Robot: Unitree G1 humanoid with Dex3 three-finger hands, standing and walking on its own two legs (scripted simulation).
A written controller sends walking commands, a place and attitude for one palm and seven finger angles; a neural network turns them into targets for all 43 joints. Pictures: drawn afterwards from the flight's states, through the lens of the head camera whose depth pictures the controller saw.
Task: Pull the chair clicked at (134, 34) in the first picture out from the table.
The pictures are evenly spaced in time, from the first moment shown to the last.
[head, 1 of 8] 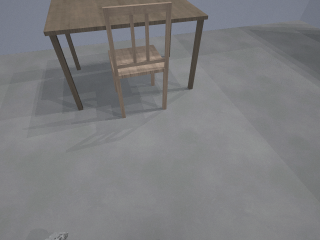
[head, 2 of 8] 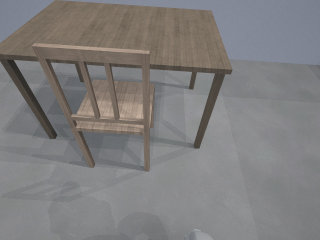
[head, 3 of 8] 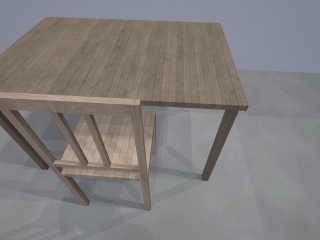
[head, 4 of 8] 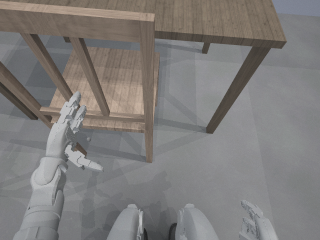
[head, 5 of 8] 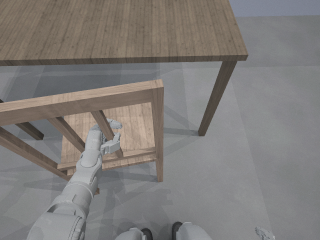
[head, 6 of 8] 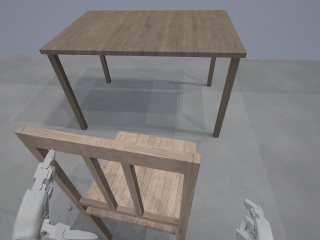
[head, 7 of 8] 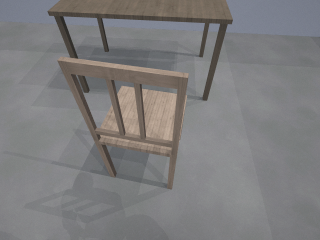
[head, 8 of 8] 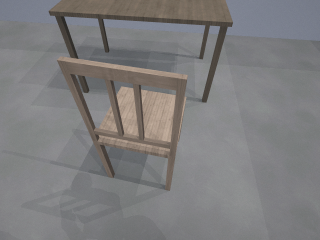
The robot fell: no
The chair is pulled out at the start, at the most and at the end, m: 0.00 0.61 0.61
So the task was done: yes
